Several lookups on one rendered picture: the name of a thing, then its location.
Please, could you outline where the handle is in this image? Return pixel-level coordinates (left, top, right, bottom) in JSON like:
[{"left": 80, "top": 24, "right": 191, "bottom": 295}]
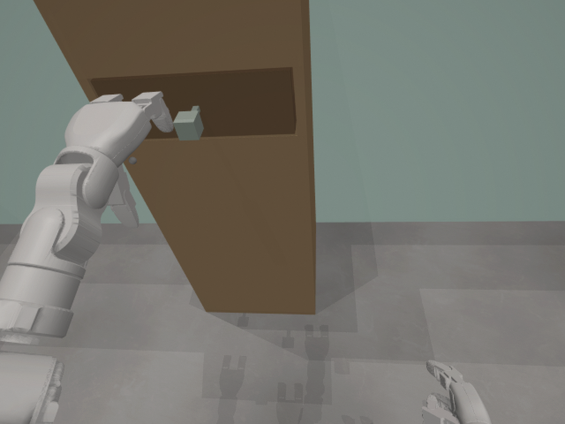
[{"left": 173, "top": 106, "right": 204, "bottom": 140}]

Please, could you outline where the left robot forearm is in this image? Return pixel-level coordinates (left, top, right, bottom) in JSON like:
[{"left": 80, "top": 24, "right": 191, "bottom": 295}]
[{"left": 0, "top": 146, "right": 119, "bottom": 345}]

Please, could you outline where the left robot hand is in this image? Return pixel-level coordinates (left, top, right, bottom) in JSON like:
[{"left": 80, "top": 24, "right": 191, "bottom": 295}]
[{"left": 64, "top": 91, "right": 174, "bottom": 228}]

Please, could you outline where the drawer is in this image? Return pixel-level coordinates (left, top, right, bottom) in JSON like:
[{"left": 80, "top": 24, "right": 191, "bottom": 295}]
[{"left": 90, "top": 67, "right": 297, "bottom": 139}]

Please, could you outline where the cabinet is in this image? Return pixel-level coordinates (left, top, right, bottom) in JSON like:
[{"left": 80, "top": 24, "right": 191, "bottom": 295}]
[{"left": 34, "top": 0, "right": 316, "bottom": 314}]

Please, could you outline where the left robot upper arm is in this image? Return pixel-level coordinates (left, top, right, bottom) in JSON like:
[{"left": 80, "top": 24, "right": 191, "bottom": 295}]
[{"left": 0, "top": 351, "right": 64, "bottom": 424}]

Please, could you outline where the right robot hand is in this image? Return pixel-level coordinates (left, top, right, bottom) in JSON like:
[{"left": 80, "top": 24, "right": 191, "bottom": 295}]
[{"left": 422, "top": 360, "right": 492, "bottom": 424}]

